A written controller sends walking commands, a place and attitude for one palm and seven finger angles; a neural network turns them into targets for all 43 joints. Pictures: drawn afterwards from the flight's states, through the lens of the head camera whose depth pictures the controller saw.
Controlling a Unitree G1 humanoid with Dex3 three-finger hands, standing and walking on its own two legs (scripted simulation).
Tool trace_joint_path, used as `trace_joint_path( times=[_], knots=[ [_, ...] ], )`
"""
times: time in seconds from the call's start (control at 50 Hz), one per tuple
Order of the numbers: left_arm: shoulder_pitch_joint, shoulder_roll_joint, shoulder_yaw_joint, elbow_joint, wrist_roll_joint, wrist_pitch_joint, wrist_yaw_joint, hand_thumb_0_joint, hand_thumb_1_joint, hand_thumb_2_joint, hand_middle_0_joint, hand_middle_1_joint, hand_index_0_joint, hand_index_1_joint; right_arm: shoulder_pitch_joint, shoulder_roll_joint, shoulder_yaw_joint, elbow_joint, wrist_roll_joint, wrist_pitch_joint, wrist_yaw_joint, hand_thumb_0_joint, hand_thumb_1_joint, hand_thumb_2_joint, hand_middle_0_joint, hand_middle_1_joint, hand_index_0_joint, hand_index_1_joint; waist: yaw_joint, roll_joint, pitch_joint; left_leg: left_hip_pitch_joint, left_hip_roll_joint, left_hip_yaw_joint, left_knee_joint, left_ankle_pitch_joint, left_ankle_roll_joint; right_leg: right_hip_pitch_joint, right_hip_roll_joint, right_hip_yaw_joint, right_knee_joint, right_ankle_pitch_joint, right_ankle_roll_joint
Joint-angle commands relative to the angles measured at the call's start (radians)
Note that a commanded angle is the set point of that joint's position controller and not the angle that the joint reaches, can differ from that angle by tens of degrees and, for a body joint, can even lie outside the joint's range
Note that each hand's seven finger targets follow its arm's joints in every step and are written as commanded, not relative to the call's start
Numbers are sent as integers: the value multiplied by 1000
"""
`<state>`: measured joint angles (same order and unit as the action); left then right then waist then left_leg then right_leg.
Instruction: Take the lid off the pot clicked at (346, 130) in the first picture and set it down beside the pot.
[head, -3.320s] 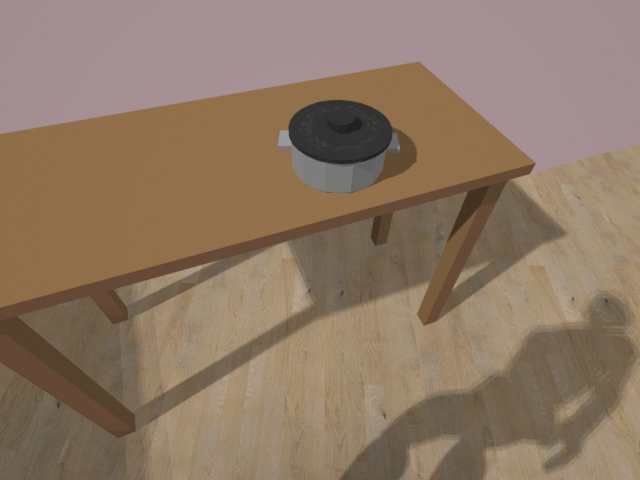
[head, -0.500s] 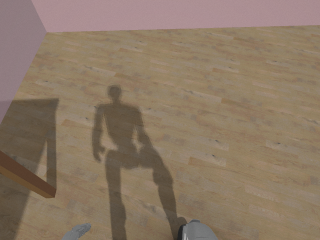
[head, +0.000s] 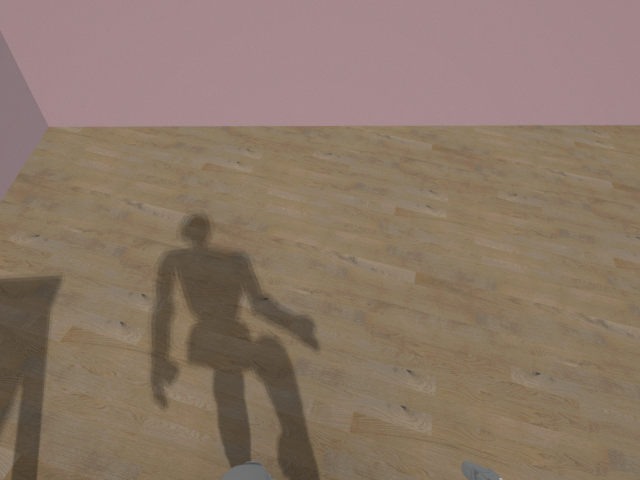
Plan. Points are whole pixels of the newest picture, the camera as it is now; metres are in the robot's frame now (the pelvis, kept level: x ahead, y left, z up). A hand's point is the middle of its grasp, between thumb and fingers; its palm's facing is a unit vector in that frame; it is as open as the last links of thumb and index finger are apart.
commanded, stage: turn to face it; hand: left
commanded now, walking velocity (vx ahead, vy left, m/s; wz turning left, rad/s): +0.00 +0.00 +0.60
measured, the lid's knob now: out of the picture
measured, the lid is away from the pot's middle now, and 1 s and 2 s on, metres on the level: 0.00 0.00 0.00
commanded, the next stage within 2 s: none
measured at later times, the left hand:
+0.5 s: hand (188, 443) +0.19 +0.21 -0.15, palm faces +0.19 -0.95 -0.23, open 7.4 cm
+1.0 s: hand out of the picture +0.01 +0.16 -0.17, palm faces +0.55 -0.79 -0.27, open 7.4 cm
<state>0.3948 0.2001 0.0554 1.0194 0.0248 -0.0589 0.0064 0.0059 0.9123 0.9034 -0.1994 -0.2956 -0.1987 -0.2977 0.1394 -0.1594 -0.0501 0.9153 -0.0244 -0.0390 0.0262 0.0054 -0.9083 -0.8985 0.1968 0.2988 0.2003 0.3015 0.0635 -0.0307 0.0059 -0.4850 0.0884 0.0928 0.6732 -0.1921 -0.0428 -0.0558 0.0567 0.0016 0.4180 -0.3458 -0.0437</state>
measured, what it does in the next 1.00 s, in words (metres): walks ahead, turning left: left foot, then right foot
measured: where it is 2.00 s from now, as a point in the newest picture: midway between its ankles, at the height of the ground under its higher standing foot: outside the picture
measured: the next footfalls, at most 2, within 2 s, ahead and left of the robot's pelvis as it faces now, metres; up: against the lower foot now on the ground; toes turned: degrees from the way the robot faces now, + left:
left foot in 0.04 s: +0.16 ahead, +0.12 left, +0.00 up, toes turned +6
right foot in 0.54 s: +0.16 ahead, -0.11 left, +0.00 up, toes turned +12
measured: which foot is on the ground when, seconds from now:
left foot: up 0.00-0.02, down 0.04-0.54, up 0.56-1.00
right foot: down 0.00-0.04, up 0.06-0.52, down 0.54-1.00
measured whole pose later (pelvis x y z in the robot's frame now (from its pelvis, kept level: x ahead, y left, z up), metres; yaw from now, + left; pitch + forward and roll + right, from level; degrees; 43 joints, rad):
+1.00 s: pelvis +0.11 -0.02 +0.00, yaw +30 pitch -1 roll +1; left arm 0.32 0.22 0.07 0.91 0.03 0.02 0.03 0.01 0.91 0.90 -0.20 -0.30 -0.20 -0.30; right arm 0.05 -0.25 -0.08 0.88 -0.02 0.06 0.02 0.01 -0.91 -0.90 0.19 0.30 0.20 0.30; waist 0.05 -0.04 0.12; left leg -0.40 0.03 0.10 0.76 -0.38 -0.05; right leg -0.19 -0.14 -0.28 0.60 -0.38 -0.01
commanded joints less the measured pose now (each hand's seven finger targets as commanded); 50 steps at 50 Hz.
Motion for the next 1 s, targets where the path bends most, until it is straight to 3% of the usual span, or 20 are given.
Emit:
trace_joint_path(
  times=[0.0, 0.02, 0.04, 0.06, 0.1, 0.18, 0.28, 0.38, 0.44, 0.48, 0.5, 0.52, 0.54, 0.56, 0.6, 0.64, 0.76, 0.9, 0.96, 0.98],
  knots=[
    [8, 105, 24, -48, -15, -20, 5, 0, 900, 900, -200, -300, -200, -300, 280, -169, -36, 33, -6, -45, -31, 0, -900, -900, 200, 300, 200, 300, -152, 77, -86, 511, 72, -131, -199, 173, 89, -242, -134, 77, 317, 434, -37],
    [68, 45, 10, -46, -26, -23, 2, 0, 900, 900, -200, -300, -200, -300, 375, -268, -56, 60, -13, -46, -37, 0, -900, -900, 200, 300, 200, 300, -150, 326, -187, 697, 341, -453, -264, 408, 213, -445, -10, -55, 631, -113, 21],
    [52, 74, 7, -50, -19, -23, 10, 0, 900, 900, -200, -300, -200, -300, 374, -258, -44, 59, 0, -23, -39, 0, -900, -900, 200, 300, 200, 300, -149, 272, -172, 630, 375, -512, -313, 464, 288, -482, -28, 4, 791, -260, 18],
    [-4, 78, 7, -70, -13, -19, 13, 0, 900, 900, -200, -300, -200, -300, 319, -240, -37, 35, 2, -13, -37, 0, -900, -900, 200, 300, 200, 300, -132, 149, -42, 477, 344, -480, -329, 437, 307, -508, -66, -1, 834, -234, 24],
    [-37, 57, 13, -45, -1, -4, 10, 0, 900, 900, -200, -300, -200, -300, 204, -127, -3, 42, 5, -28, -48, 0, -900, -900, 200, 300, 200, 300, -72, 168, 24, 299, 249, -414, -388, 421, 266, -503, -123, 26, 832, -107, 54],
    [5, 32, 12, -30, -4, 45, 7, 0, 900, 900, -200, -300, -200, -300, 135, -130, -1, 35, 17, -27, -51, 0, -900, -900, 200, 300, 200, 300, -13, 133, -49, 209, 134, -243, -396, 450, 207, -368, -128, -1, 693, 5, 93],
    [-106, 52, 33, -91, 0, 73, 11, 0, 900, 900, -200, -300, -200, -300, 149, -174, -34, 25, 9, 8, -48, 0, -900, -900, 200, 300, 200, 300, -47, 125, -48, 235, 123, -337, -418, 160, 222, -444, -121, 1, 599, 27, 121],
    [-238, 56, 33, -161, -9, 71, 15, 0, 900, 900, -200, -300, -200, -300, 190, -206, -54, 28, 0, 30, -48, 0, -900, -900, 200, 300, 200, 300, -93, 162, -37, 269, 121, -435, -370, 175, 227, -416, -89, 3, 404, -54, 120],
    [-205, 62, 34, -168, -17, 68, 20, 0, 900, 900, -200, -300, -200, -300, 161, -227, -68, 9, 1, 43, -49, 0, -900, -900, 200, 300, 200, 300, -75, 187, -58, 219, 107, -475, -315, 213, 215, -286, -54, 6, 276, -46, 105],
    [-150, 78, 39, -161, -20, 58, 24, 0, 900, 900, -200, -300, -200, -300, 126, -224, -73, -8, 9, 47, -46, 0, -900, -900, 200, 300, 200, 300, -40, 164, -82, 141, 67, -456, -241, 202, 170, -123, -55, 4, 67, 94, 101],
    [-124, 117, 46, -157, -17, 51, 31, 0, 900, 900, -200, -300, -200, -300, 120, -193, -70, -17, 17, 49, -42, 0, -900, -900, 200, 300, 200, 300, -26, 69, -101, 31, 16, -414, -177, 97, 119, 22, -129, 65, -63, 153, 85],
    [-105, 203, 63, -162, -4, 45, 40, 0, 900, 900, -200, -300, -200, -300, 118, -125, -60, -38, 26, 48, -38, 0, -900, -900, 200, 300, 200, 300, -17, -204, -98, -162, -112, -229, 21, -200, 36, 146, -384, 298, -157, 179, 14],
    [-104, 241, 63, -176, -5, 50, 40, 0, 900, 900, -200, -300, -200, -300, 100, -144, -65, -57, 11, 51, -41, 0, -900, -900, 200, 300, 200, 300, -14, -271, -58, -198, -145, -127, 246, -417, 0, 43, -543, 392, -161, 286, -87],
    [-141, 220, 58, -191, -5, 55, 42, 0, 900, 900, -200, -300, -200, -300, 100, -165, -72, -59, 5, 57, -37, 0, -900, -900, 200, 300, 200, 300, -33, -146, -22, -173, -112, -160, 391, -390, 6, -51, -533, 322, -144, 318, -123],
    [-225, 146, 43, -205, -10, 45, 42, 0, 900, 900, -200, -300, -200, -300, 121, -155, -69, -15, 1, 78, -26, 0, -900, -900, 200, 300, 200, 300, -86, -159, 21, -167, -65, -146, 509, -287, -11, -88, -407, 170, -106, 388, -83],
    [-206, 123, 35, -209, -9, 38, 38, 0, 900, 900, -200, -300, -200, -300, 120, -137, -61, -17, 2, 80, -15, 0, -900, -900, 200, 300, 200, 300, -86, -132, 13, -175, -64, -107, 533, -227, -27, -41, -359, 58, -55, 549, -76],
    [-80, 157, 43, -183, -1, 40, 38, 0, 900, 900, -200, -300, -200, -300, -29, -131, -47, -69, 8, 89, -7, 0, -900, -900, 200, 300, 200, 300, -27, -156, 2, -172, -54, -59, 412, -219, -43, 56, -380, 4, -24, 675, -90],
    [-73, 203, 54, -193, 7, 54, 34, 0, 900, 900, -200, -300, -200, -300, -114, -133, -28, -114, 14, 81, 0, 0, -900, -900, 200, 300, 200, 300, -15, -183, -4, 1, -64, 13, 137, -214, -10, 3, -412, -72, 25, 678, -84],
    [-83, 222, 60, -188, 3, 58, 28, 0, 900, 900, -200, -300, -200, -300, -59, -153, -34, -116, 13, 68, -2, 0, -900, -900, 200, 300, 200, 300, -45, -156, -53, 161, -84, 41, -59, -119, 14, -23, -417, -129, 138, 664, -45],
    [-95, 222, 63, -192, -3, 58, 26, 0, 900, 900, -200, -300, -200, -300, 30, -184, -45, -99, 9, 60, -3, 0, -900, -900, 200, 300, 200, 300, -97, -102, -107, 312, -81, 23, -201, 8, 32, -76, -400, -174, 290, 610, -3]
  ],
)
